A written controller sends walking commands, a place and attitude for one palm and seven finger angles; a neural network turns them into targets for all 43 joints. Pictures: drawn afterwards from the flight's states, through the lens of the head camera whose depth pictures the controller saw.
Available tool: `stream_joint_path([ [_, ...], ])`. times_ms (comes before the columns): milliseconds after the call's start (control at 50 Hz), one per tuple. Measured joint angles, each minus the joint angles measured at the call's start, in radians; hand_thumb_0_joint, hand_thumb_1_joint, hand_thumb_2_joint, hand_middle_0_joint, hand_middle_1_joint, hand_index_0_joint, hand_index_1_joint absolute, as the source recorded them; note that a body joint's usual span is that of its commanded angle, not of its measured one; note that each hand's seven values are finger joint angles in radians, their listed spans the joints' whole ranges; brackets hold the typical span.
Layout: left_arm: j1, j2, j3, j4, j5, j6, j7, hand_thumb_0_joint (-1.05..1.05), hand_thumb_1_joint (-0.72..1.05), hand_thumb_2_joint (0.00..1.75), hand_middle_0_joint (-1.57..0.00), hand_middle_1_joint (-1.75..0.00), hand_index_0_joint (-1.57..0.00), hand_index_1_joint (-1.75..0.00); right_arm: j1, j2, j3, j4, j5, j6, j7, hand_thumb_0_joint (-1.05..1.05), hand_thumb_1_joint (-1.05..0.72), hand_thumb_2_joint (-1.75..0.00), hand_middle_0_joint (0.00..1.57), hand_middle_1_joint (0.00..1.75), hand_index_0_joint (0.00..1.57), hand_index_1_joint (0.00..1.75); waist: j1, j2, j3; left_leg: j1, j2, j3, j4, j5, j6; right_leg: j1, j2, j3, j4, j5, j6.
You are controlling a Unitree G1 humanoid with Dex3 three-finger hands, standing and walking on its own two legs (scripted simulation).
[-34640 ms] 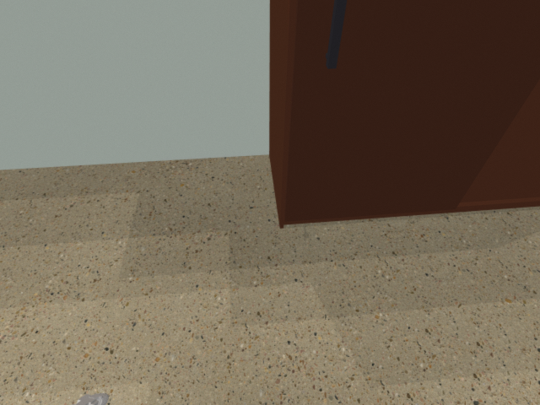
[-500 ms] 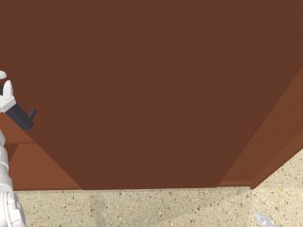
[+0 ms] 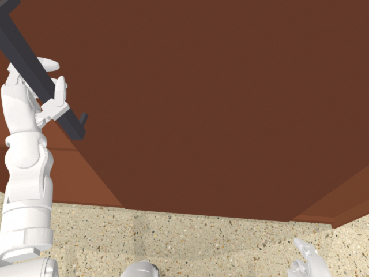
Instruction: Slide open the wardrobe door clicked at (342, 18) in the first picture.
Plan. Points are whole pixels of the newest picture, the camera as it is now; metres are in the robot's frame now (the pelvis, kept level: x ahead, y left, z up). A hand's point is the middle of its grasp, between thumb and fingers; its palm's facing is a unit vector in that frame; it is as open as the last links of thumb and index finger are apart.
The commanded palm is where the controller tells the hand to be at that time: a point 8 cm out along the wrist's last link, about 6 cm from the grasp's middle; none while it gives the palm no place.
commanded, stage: stop walking and hold the door there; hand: left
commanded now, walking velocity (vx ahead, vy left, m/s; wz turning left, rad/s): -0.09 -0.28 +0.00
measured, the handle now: (51, 82) +0.41 +0.28 +0.19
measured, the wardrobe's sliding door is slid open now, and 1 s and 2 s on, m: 0.58 0.58 0.58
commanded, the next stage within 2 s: loosen the grip on the handle in 0.84 s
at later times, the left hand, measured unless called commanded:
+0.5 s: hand (62, 102) +0.37 +0.25 +0.18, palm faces +0.31 -0.95 -0.09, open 5.8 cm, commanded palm +0.33 +0.27 +0.15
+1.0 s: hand (56, 100) +0.37 +0.26 +0.18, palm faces +0.16 -0.96 -0.21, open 6.5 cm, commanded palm +0.32 +0.30 +0.17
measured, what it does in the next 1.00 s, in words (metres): steps on the spot: left foot, then right foot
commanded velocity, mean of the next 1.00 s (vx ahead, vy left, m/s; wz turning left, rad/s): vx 0.01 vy -0.07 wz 0.00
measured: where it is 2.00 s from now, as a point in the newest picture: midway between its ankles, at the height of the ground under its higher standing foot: outside the picture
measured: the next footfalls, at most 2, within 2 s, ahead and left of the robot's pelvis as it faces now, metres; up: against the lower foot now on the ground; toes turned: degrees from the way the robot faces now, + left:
left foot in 0.02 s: +0.07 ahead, +0.18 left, +0.00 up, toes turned -3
right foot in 0.28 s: +0.02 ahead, -0.04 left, +0.00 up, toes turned -3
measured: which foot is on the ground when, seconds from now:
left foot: up 0.00-0.00, down 0.02-1.00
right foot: down 0.00-0.02, up 0.04-0.26, down 0.28-1.00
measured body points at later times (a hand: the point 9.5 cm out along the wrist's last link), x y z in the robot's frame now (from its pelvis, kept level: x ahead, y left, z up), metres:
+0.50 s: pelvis +0.02 +0.05 +0.01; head +0.06 +0.04 +0.45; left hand +0.35 +0.30 +0.18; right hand +0.19 -0.17 -0.10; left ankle +0.03 +0.19 -0.73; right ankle -0.02 -0.04 -0.73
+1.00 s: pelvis -0.01 +0.08 +0.01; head +0.03 +0.08 +0.46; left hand +0.35 +0.31 +0.19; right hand +0.15 -0.14 -0.10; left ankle +0.03 +0.19 -0.73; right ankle -0.02 -0.04 -0.73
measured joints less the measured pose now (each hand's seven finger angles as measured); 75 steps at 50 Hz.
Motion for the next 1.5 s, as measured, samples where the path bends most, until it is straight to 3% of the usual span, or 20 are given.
stream_joint_path([
  [20, 0.011, -0.018, -0.013, -0.044, -0.004, 0.013, 0.005, -0.22, 0.62, 0.79, -0.46, -1.4, -0.37, -1.4, -0.002, -0.016, -0.012, -0.012, 0.004, -0.001, -0.006, 0.01, -0.9, -0.9, 0.21, 0.3, 0.2, 0.3, -0.005, 0.025, -0.004, 0.036, 0.02, 0.018, -0.063, 0.082, -0.002, -0.022, 0.001, 0.006, 0.054, -0.016, 0.001],
  [60, -0.006, -0.025, -0.041, -0.099, -0.006, 0.033, 0.021, -0.23, 0.64, 0.81, -0.46, -1.4, -0.34, -1.4, -0.037, 0.007, -0.034, -0.02, 0.017, -0.004, -0.015, 0.01, -0.9, -0.9, 0.2, 0.3, 0.2, 0.3, -0.006, 0.002, 0.035, 0.03, 0.004, 0.043, -0.011, 0.061, -0.034, -0.092, -0.006, 0.094, 0.216, -0.068, -0.042],
  [100, -0.026, -0.041, -0.064, -0.128, -0.006, 0.056, 0.039, -0.21, 0.66, 0.82, -0.46, -1.4, -0.3, -1.4, -0.056, 0.047, -0.026, -0.035, 0.019, -0.015, -0.017, 0.01, -0.91, -0.9, 0.2, 0.3, 0.19, 0.3, -0.01, 0.001, 0.057, 0.015, 0.006, 0.037, 0.024, 0.031, -0.031, -0.166, 0.064, 0.142, 0.411, -0.15, -0.066],
  [140, -0.045, -0.066, -0.083, -0.141, -0.001, 0.083, 0.053, -0.19, 0.68, 0.81, -0.46, -1.4, -0.28, -1.4, -0.054, 0.09, -0.001, -0.048, 0.02, -0.021, -0.016, 0.01, -0.91, -0.9, 0.2, 0.3, 0.19, 0.3, -0.016, 0.007, 0.054, 0.003, 0.011, 0.013, 0.014, 0.039, -0.02, -0.203, 0.134, 0.119, 0.497, -0.159, -0.081],
  [200, -0.065, -0.095, -0.12, -0.153, -0.007, 0.121, 0.057, -0.16, 0.7, 0.8, -0.46, -1.4, -0.28, -1.39, -0.032, 0.141, 0.049, -0.065, 0.014, -0.023, -0.006, 0.01, -0.91, -0.9, 0.2, 0.3, 0.19, 0.3, 0.002, 0.008, 0.039, 0.0, 0.01, -0.005, -0.026, 0.068, -0.017, -0.177, 0.209, 0.063, 0.382, -0.151, -0.097],
  [280, -0.064, -0.103, -0.14, -0.144, -0.02, 0.136, 0.055, -0.16, 0.71, 0.78, -0.46, -1.4, -0.28, -1.37, -0.013, 0.169, 0.104, -0.078, -0.006, -0.019, 0.015, 0.01, -0.9, -0.9, 0.2, 0.3, 0.2, 0.3, 0.032, 0.017, 0.009, -0.016, 0.001, 0.002, -0.032, 0.068, -0.023, -0.055, 0.264, 0.033, 0.035, -0.06, -0.13],
  [320, -0.038, -0.112, -0.131, -0.146, -0.025, 0.123, 0.054, -0.16, 0.71, 0.77, -0.46, -1.4, -0.28, -1.37, -0.026, 0.159, 0.117, -0.062, -0.009, -0.015, 0.021, 0.01, -0.9, -0.9, 0.21, 0.3, 0.2, 0.3, 0.02, 0.063, 0.017, -0.015, 0.023, -0.016, -0.008, 0.034, -0.018, -0.021, 0.293, 0.019, -0.022, 0.019, -0.167],
  [360, -0.001, -0.119, -0.137, -0.159, -0.034, 0.116, 0.052, -0.16, 0.7, 0.77, -0.46, -1.4, -0.3, -1.38, -0.019, 0.155, 0.117, -0.044, -0.008, -0.011, 0.026, 0.01, -0.9, -0.9, 0.21, 0.3, 0.2, 0.3, 0.024, 0.066, 0.0, -0.006, 0.009, -0.043, 0.012, -0.015, -0.005, -0.002, 0.298, 0.024, -0.058, 0.023, -0.181],
  [400, 0.035, -0.136, -0.147, -0.184, -0.038, 0.112, 0.054, -0.15, 0.7, 0.79, -0.46, -1.4, -0.3, -1.38, -0.005, 0.141, 0.115, -0.031, -0.01, -0.012, 0.025, 0.01, -0.9, -0.9, 0.21, 0.3, 0.2, 0.3, 0.031, 0.058, -0.024, 0.037, -0.001, -0.055, -0.024, 0.041, 0.007, 0.017, 0.299, 0.033, -0.092, 0.025, -0.178],
  [480, 0.086, -0.147, -0.16, -0.221, -0.026, 0.098, 0.047, -0.15, 0.7, 0.79, -0.46, -1.4, -0.31, -1.39, -0.006, 0.101, 0.086, -0.029, -0.01, 0.006, 0.018, 0.01, -0.9, -0.9, 0.21, 0.3, 0.2, 0.3, 0.027, 0.037, -0.045, 0.101, -0.007, -0.043, -0.113, 0.023, -0.033, 0.046, 0.294, 0.044, -0.13, 0.033, -0.158],
  [620, 0.123, -0.151, -0.174, -0.247, -0.019, 0.111, 0.057, -0.13, 0.72, 0.78, -0.46, -1.4, -0.29, -1.39, -0.045, 0.041, 0.039, -0.082, -0.003, 0.035, 0.002, 0.01, -0.9, -0.9, 0.2, 0.3, 0.2, 0.3, 0.006, 0.031, -0.058, 0.12, -0.011, -0.02, -0.122, 0.022, -0.014, 0.069, 0.29, 0.066, -0.165, 0.058, -0.14],
  [800, 0.117, -0.146, -0.201, -0.201, -0.018, 0.124, 0.055, -0.11, 0.73, 0.77, -0.46, -1.4, -0.26, -1.39, -0.028, 0.07, 0.056, -0.109, -0.007, 0.054, -0.009, 0.0, -0.91, -0.9, 0.2, 0.3, 0.19, 0.3, -0.011, 0.036, -0.103, 0.11, -0.015, -0.007, -0.139, 0.038, 0.003, 0.066, 0.287, 0.078, -0.208, 0.096, -0.124],
  [940, 0.101, -0.153, -0.221, -0.169, -0.018, 0.112, 0.051, -0.11, 0.73, 0.76, -0.46, -1.4, -0.27, -1.39, 0.022, 0.105, 0.086, -0.074, -0.011, 0.067, -0.011, 0.01, -0.9, -0.9, 0.2, 0.3, 0.2, 0.3, -0.002, 0.051, -0.119, 0.096, -0.022, -0.002, -0.15, 0.05, 0.014, 0.054, 0.28, 0.083, -0.228, 0.114, -0.114],
  [980, 0.027, -0.107, -0.206, -0.133, 0.038, 0.127, -0.028, -0.12, 0.65, 0.75, -0.46, -1.4, -0.28, -1.39, 0.023, 0.12, 0.059, -0.058, -0.034, 0.042, 0.012, 0.01, -0.9, -0.9, 0.21, 0.3, 0.2, 0.3, 0.017, 0.049, -0.1, 0.071, -0.014, 0.002, -0.129, 0.048, 0.014, 0.027, 0.286, 0.087, -0.206, 0.118, -0.119],
  [1000, -0.022, -0.093, -0.21, -0.084, 0.034, 0.123, -0.066, -0.13, 0.59, 0.74, -0.46, -1.4, -0.3, -1.39, 0.03, 0.124, 0.041, -0.042, -0.037, 0.016, 0.023, 0.01, -0.9, -0.9, 0.21, 0.3, 0.2, 0.3, 0.023, 0.043, -0.107, 0.049, -0.02, -0.004, -0.127, 0.056, 0.011, -0.004, 0.28, 0.08, -0.179, 0.116, -0.126],
  [1060, -0.085, -0.128, -0.151, 0.003, -0.053, 0.163, -0.126, -0.1, 0.46, 0.71, -0.48, -1.4, -0.35, -1.39, 0.057, 0.114, 0.031, -0.003, -0.033, -0.041, 0.049, 0.01, -0.9, -0.9, 0.21, 0.3, 0.2, 0.3, 0.021, 0.034, -0.151, 0.016, -0.037, -0.018, -0.132, 0.083, 0.008, -0.047, 0.266, 0.08, -0.142, 0.103, -0.128],
  [1100, -0.08, -0.15, -0.112, 0.048, -0.07, 0.155, -0.095, -0.08, 0.39, 0.67, -0.49, -1.41, -0.37, -1.4, 0.067, 0.098, 0.034, 0.003, -0.033, -0.058, 0.062, 0.01, -0.9, -0.9, 0.21, 0.3, 0.2, 0.3, 0.005, 0.045, -0.173, 0.006, -0.032, -0.022, -0.111, 0.079, 0.009, -0.051, 0.271, 0.079, -0.133, 0.099, -0.12],
  [1220, -0.134, -0.138, -0.105, 0.209, 0.014, 0.091, 0.031, -0.03, 0.03, 0.49, -0.47, -1.4, -0.26, -1.31, 0.113, 0.061, 0.028, -0.016, -0.018, -0.068, 0.076, 0.01, -0.9, -0.9, 0.21, 0.3, 0.2, 0.3, -0.042, 0.044, -0.204, -0.036, -0.015, -0.035, -0.033, 0.061, 0.005, -0.094, 0.282, 0.068, -0.049, 0.08, -0.135],
  [1400, -0.149, -0.04, -0.095, 0.319, 0.009, -0.023, -0.018, -0.01, -0.43, 0.26, -0.39, -1.31, -0.16, -1.21, 0.16, 0.022, 0.024, 0.012, -0.002, -0.079, 0.037, 0.01, -0.9, -0.9, 0.2, 0.3, 0.2, 0.3, -0.043, 0.037, -0.198, -0.077, -0.031, -0.084, 0.026, 0.031, 0.008, -0.148, 0.315, 0.103, 0.003, 0.083, -0.151],
  [1500, -0.11, -0.032, -0.078, 0.287, -0.046, -0.053, -0.039, -0.01, -0.51, 0.22, -0.33, -1.24, -0.17, -1.17, 0.171, 0.024, 0.031, 0.021, 0.001, -0.103, 0.021, 0.01, -0.9, -0.9, 0.2, 0.3, 0.2, 0.3, -0.039, 0.039, -0.196, -0.08, -0.041, -0.108, 0.043, 0.005, 0.01, -0.153, 0.332, 0.124, 0.002, 0.083, -0.152],
])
